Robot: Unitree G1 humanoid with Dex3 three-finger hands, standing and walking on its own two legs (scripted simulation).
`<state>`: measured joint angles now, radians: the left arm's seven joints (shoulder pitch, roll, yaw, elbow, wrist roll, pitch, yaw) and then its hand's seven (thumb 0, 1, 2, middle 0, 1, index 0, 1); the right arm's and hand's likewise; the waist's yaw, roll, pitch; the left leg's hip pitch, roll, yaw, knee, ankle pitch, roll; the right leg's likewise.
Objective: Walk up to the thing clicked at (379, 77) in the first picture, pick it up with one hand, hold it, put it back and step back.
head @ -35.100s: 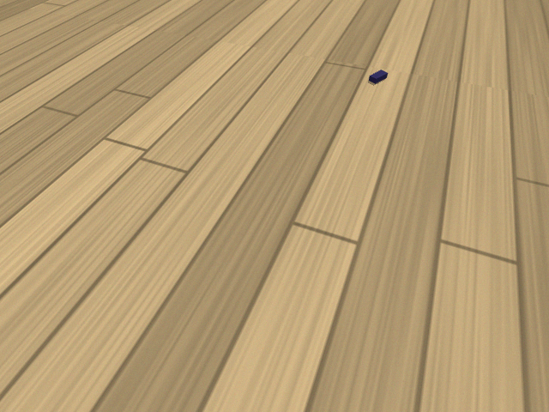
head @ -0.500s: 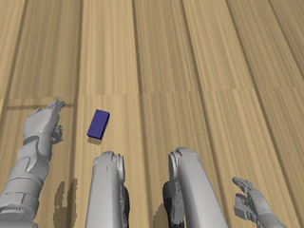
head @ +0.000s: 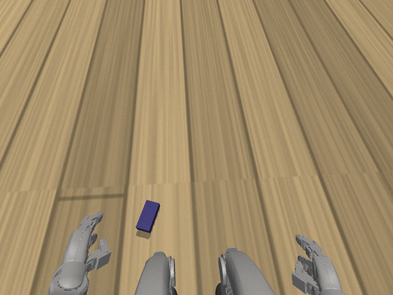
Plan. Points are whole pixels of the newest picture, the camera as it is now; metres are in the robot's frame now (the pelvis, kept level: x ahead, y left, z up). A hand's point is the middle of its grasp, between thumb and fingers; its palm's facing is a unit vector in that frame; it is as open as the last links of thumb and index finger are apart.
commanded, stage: home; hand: left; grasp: from above
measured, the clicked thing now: (148, 216) +0.48 +0.19 -0.61
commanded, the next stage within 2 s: none
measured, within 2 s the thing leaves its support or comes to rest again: neither
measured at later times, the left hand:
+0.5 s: hand (79, 260) +0.21 +0.19 +0.04, palm faces +0.08 -0.98 -0.20, open 8.2 cm
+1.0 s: hand (79, 258) +0.21 +0.20 +0.04, palm faces +0.06 -0.98 -0.20, open 7.5 cm
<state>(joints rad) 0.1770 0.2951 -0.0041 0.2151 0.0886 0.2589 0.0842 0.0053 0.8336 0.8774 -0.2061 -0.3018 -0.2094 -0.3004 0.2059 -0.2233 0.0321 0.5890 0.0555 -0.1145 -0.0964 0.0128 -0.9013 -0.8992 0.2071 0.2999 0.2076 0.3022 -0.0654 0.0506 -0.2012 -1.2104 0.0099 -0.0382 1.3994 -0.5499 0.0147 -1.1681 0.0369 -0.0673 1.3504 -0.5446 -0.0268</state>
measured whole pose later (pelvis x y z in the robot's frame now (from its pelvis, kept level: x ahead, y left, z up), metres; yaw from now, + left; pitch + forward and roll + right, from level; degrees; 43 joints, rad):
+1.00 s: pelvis +0.05 +0.01 +0.09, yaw +2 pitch +9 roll -3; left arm 0.50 0.23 0.02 -0.09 -0.06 0.43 0.02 0.01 0.88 0.89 -0.20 -0.30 -0.20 -0.29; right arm 0.33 -0.23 0.05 0.54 0.01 -0.22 -0.18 0.02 -0.90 -0.90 0.21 0.30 0.21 0.30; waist -0.05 0.04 -0.17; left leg -0.66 0.00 -0.03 0.99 -0.48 0.03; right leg -0.61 0.03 -0.05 0.91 -0.46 -0.01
